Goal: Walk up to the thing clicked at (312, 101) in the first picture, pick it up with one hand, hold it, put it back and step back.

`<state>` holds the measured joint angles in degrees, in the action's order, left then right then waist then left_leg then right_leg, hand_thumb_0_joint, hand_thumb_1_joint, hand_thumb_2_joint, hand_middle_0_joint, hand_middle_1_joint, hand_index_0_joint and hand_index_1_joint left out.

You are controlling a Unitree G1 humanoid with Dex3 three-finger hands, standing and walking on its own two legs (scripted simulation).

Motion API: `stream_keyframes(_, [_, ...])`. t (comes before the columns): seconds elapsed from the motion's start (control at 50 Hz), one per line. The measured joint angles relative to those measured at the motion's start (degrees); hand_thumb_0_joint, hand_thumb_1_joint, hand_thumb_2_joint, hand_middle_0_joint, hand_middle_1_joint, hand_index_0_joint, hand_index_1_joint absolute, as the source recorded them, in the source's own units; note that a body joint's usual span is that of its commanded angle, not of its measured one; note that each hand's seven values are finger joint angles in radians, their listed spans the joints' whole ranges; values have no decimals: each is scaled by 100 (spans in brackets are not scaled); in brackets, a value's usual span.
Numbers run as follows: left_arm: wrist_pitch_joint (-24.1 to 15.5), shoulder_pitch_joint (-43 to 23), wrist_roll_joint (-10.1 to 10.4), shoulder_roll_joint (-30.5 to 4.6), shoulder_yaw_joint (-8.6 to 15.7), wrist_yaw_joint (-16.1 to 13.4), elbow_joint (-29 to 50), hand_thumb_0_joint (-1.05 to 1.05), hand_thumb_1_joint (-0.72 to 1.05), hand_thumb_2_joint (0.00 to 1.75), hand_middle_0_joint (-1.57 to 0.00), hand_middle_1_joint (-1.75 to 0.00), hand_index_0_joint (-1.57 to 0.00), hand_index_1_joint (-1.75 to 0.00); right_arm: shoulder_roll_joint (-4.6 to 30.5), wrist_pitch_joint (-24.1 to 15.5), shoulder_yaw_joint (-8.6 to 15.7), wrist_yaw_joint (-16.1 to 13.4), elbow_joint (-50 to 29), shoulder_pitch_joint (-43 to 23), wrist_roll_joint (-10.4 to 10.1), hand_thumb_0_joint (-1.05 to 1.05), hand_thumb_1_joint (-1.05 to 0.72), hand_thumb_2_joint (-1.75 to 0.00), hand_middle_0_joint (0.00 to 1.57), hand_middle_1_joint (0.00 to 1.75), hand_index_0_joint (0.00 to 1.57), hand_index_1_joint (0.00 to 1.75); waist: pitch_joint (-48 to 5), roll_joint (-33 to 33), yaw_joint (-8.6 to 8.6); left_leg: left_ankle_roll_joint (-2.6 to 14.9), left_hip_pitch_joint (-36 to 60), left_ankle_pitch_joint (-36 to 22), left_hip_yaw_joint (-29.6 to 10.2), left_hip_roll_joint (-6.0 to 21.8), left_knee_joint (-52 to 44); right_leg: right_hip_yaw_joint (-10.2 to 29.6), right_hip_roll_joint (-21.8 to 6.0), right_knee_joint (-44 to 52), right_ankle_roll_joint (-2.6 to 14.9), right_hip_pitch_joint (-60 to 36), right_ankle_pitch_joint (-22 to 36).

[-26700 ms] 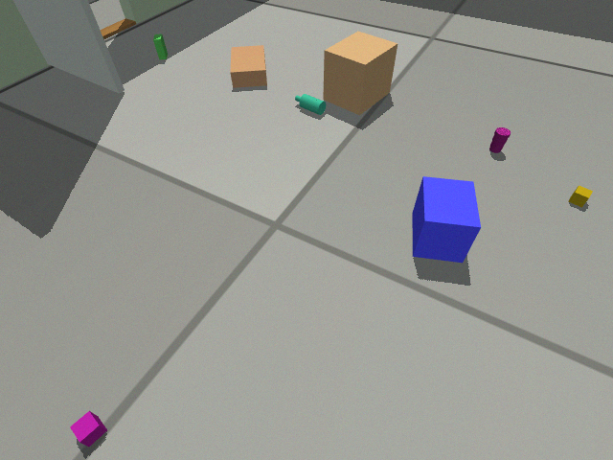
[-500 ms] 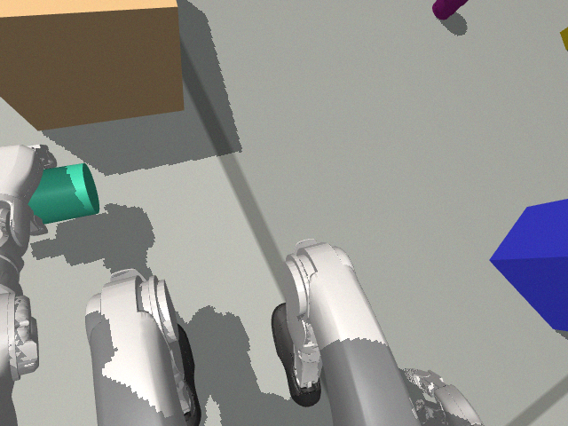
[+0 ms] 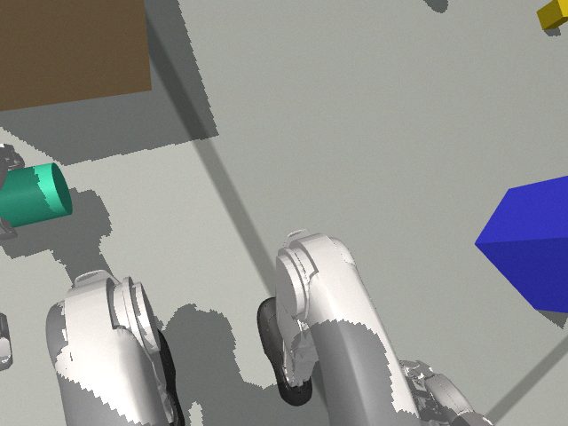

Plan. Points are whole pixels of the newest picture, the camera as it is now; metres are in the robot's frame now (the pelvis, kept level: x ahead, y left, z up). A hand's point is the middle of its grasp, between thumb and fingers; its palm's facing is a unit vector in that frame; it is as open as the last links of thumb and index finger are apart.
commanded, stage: rest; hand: left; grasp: from above
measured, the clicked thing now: out of the picture +0.43 +0.34 -0.25
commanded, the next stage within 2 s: open in 0.86 s
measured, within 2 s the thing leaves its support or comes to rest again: rests again in 1.42 s
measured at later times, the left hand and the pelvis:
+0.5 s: hand (6, 196) +0.44 +0.31 -0.25, palm faces -0.47 -0.14 -0.87, open 10.2 cm; pelvis +0.00 +0.00 -0.02, yaw -3 degrees
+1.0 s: hand (6, 196) +0.44 +0.32 -0.26, palm faces -0.44 -0.13 -0.89, open 10.3 cm; pelvis +0.00 +0.00 -0.03, yaw -4 degrees
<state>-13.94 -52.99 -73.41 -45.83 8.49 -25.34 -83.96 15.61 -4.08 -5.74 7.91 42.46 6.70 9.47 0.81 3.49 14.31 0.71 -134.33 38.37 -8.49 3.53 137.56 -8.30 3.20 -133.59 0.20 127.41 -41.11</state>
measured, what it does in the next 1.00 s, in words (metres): stands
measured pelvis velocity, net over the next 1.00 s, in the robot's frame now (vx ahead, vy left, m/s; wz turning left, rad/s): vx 0.00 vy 0.00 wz -0.08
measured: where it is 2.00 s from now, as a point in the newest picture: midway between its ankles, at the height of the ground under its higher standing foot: (228, 385)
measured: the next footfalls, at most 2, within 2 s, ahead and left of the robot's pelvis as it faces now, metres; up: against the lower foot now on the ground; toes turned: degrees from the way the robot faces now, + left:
none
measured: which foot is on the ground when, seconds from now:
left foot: down 0.00-1.00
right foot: down 0.00-1.00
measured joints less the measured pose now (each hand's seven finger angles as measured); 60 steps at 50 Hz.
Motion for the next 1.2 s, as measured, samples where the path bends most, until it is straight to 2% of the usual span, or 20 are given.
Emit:
stream_keyframes(0.1, [59, 107, -53, -22, 82, -183, 86, 0, 2, 28, -81, -28, -81, -30, -16, -27, 6, 23, 0, -70, 58, 0, -91, -90, 21, 30, 21, 30, 73, 42, 21, 4, -98, 13, -22, 7, 157, -15, 12, -145, -7, 94, -4])
stream_keyframes(0.18, [160, 26, 11, -53, 42, -275, -58, 0, 2, 29, -81, -28, -81, -30, -15, -82, -42, 44, -12, -130, 82, 0, -91, -90, 21, 30, 21, 30, 113, 40, 31, 14, -159, 27, -42, 19, 243, -30, 28, -214, -17, 154, -2])
stream_keyframes(0.38, [234, -158, 162, -244, 37, -246, -371, 0, 2, 31, -79, -29, -79, -31, -23, -234, -290, 115, -85, -203, 111, 0, -90, -90, 21, 30, 21, 30, 321, 90, 118, -7, -181, 104, -172, 42, 428, -133, 76, -319, -17, 163, -15])
stream_keyframes(0.58, [-6, -63, 21, -499, 302, -312, -290, 0, 0, 33, -79, -31, -79, -33, 101, -302, -454, 191, -186, -158, 205, 0, -90, -90, 21, 30, 21, 30, 534, 228, 189, -46, -172, 138, -341, 28, 589, -271, 103, -385, -4, 108, -5])
stream_keyframes(0.76, [-70, -125, 3, -632, 183, -546, -659, 0, -1, 33, -79, -34, -79, -35, 219, -399, -550, 270, -164, -203, 268, 0, -90, -90, 21, 30, 21, 30, 516, 238, 227, -26, -188, 140, -423, 50, 684, -330, 146, -411, -40, 109, 46])
stream_keyframes(1.02, [-84, -349, -10, -803, -50, -746, -1133, 0, -1, 32, -78, -36, -78, -38, 163, -611, -776, 366, -200, -216, 287, 0, -90, -90, 21, 30, 21, 30, 528, 334, 307, 4, -166, 98, -477, 65, 746, -367, 182, -413, -83, 66, 126])
stream_keyframes(1.2, [-28, -370, -53, -835, -140, -790, -1255, -1, -4, 46, -68, -50, -68, -50, 163, -697, -853, 422, -222, -182, 303, 0, -90, -90, 21, 30, 21, 30, 515, 343, 348, 12, -149, 99, -504, 60, 741, -387, 190, -379, -97, 28, 131])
